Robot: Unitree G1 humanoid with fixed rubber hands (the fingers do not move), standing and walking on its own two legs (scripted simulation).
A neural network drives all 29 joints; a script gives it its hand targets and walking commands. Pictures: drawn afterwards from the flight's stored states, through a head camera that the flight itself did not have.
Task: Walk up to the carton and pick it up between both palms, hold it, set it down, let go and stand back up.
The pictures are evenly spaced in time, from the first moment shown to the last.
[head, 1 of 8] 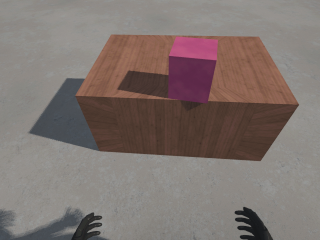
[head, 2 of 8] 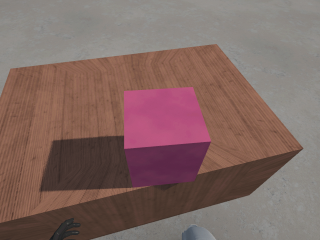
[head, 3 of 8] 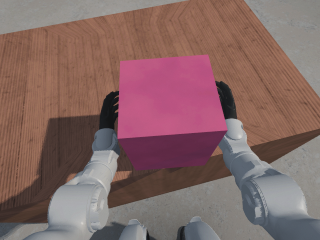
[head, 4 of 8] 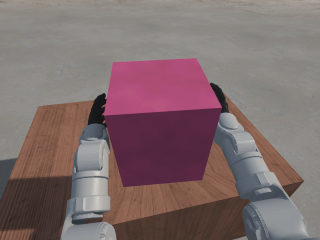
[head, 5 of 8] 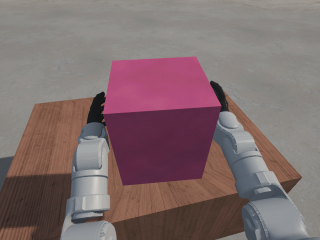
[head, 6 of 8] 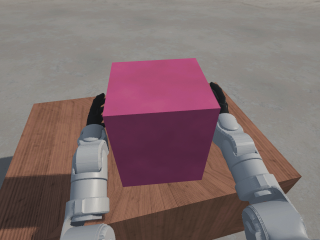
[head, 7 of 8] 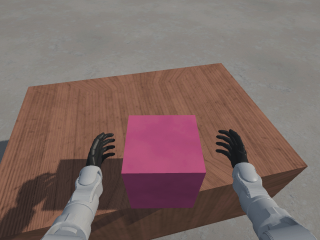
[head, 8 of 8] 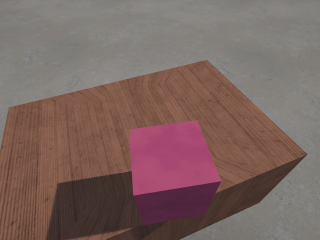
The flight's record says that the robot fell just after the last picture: no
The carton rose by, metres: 0.26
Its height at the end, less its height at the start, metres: +0.00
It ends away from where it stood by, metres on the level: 0.04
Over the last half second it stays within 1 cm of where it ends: yes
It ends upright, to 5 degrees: yes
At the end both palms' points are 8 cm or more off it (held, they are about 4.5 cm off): yes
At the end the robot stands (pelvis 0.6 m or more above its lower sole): yes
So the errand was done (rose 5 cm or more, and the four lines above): yes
